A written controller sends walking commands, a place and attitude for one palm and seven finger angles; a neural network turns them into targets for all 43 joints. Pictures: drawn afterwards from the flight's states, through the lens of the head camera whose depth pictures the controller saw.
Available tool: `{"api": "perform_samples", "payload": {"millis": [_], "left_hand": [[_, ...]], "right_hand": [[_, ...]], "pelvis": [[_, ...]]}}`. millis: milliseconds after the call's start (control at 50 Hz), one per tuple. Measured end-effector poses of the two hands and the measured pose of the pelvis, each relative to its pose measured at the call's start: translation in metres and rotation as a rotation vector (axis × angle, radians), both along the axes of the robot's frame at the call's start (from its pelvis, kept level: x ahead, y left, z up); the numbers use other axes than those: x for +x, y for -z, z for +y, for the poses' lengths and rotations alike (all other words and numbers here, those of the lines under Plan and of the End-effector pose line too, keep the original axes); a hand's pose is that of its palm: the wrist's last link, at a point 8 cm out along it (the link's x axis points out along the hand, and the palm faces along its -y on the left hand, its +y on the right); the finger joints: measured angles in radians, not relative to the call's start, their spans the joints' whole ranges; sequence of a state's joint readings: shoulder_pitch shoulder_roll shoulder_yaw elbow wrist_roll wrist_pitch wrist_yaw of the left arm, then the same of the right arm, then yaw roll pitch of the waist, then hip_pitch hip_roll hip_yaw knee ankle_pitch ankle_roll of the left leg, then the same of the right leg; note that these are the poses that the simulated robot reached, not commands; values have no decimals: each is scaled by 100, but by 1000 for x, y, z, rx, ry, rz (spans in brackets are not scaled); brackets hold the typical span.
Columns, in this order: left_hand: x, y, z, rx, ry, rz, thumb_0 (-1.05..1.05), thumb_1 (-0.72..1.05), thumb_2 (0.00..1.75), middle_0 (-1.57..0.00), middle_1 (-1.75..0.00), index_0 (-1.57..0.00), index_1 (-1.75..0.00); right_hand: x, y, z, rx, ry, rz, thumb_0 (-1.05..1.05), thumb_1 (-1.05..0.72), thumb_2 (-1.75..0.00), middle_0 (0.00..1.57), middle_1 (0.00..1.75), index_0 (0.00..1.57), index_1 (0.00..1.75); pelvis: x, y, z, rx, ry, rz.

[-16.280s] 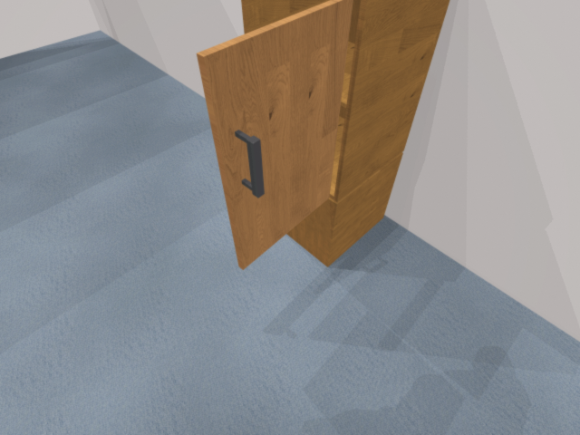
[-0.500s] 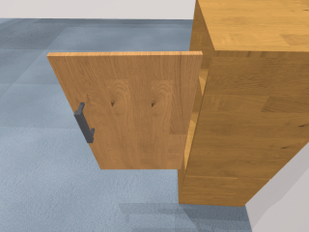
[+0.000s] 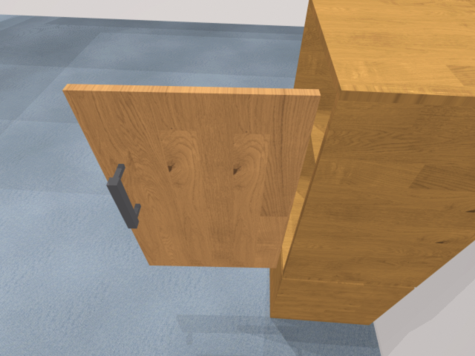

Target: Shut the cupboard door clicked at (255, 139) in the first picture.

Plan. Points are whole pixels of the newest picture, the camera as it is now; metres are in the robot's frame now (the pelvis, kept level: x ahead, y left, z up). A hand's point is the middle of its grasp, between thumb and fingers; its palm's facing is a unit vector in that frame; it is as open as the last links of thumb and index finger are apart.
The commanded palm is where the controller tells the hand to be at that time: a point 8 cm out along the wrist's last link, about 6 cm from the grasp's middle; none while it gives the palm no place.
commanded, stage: look again from close up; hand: left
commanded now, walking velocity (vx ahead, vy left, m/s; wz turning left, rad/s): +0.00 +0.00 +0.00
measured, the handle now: (127, 197) +0.39 +0.25 +0.02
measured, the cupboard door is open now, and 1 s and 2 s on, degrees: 93 93 93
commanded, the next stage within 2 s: shuffle to correct the standing spot in 0.16 s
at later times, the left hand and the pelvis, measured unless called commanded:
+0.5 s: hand out of the picture +0.01 +0.19 -0.18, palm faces +0.03 -0.97 -0.24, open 7.3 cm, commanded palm none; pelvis +0.00 +0.01 +0.00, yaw -1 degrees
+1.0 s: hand out of the picture -0.02 +0.20 -0.18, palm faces +0.01 -0.98 -0.18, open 7.3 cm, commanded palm none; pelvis -0.02 +0.03 +0.00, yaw +0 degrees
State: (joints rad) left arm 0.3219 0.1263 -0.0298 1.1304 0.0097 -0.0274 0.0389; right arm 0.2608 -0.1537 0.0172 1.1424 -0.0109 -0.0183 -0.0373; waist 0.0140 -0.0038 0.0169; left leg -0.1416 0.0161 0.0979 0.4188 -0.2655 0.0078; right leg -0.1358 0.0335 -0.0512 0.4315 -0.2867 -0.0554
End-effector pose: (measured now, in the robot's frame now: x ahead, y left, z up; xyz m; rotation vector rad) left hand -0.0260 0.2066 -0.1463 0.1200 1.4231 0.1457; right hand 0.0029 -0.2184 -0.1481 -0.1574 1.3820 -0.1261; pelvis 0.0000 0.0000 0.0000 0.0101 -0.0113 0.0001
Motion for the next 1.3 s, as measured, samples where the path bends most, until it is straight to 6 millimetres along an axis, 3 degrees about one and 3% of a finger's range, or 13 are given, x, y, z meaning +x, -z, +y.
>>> {"api": "perform_samples", "payload": {"millis": [140, 360, 600, 760, 860, 1000, 1120, 1300], "left_hand": [[17, -1, 6, 15, 5, -23, 0, 91, 90, -20, -30, -20, -29], [31, -3, 18, 41, 11, -41, 0, 91, 90, -20, -30, -20, -29], [29, -1, 51, 90, 12, -98, 0, 91, 90, -20, -30, -21, -29], [21, 2, 71, 55, 24, -98, 0, 91, 90, -20, -30, -20, -29], [14, 0, 66, 27, 22, -76, 0, 91, 90, -20, -30, -20, -29], [4, 5, 43, 13, 25, -25, 0, 91, 90, -20, -30, -20, -29], [4, 3, 34, 19, 30, -6, 0, 91, 90, -20, -30, -20, -29], [26, -2, 35, 52, 27, -45, 1, 92, 90, -20, -30, -20, -29]], "right_hand": [[10, -1, -2, -8, -2, -8, 1, -93, -89, 20, 30, 19, 30], [10, -1, 1, -6, 7, 10, 1, -92, -89, 20, 30, 19, 30], [14, 2, 2, -35, 7, -51, 0, -91, -89, 20, 30, 19, 30], [-3, -9, 25, -39, -10, -70, 0, -91, -89, 20, 30, 19, 30], [-20, -9, 36, -20, -1, -20, 0, -91, -89, 20, 30, 20, 30], [-34, 1, 38, 13, 28, 40, 0, -91, -89, 20, 30, 20, 30], [-20, 11, 35, 34, 23, 12, 1, -91, -89, 20, 30, 19, 30], [6, 12, 23, 22, 10, -23, 2, -93, -89, 20, 30, 19, 30]], "pelvis": [[7, 0, 0, 0, 0, 0], [11, 0, 2, 1, 4, 4], [-19, 8, 18, -5, 1, -7], [-28, 4, 38, -2, -4, 1], [-24, 0, 40, -8, -11, 15], [-18, 5, 33, -10, -7, 12], [-7, 9, 31, -20, -12, 21], [6, 7, 24, -2, -3, 2]]}}
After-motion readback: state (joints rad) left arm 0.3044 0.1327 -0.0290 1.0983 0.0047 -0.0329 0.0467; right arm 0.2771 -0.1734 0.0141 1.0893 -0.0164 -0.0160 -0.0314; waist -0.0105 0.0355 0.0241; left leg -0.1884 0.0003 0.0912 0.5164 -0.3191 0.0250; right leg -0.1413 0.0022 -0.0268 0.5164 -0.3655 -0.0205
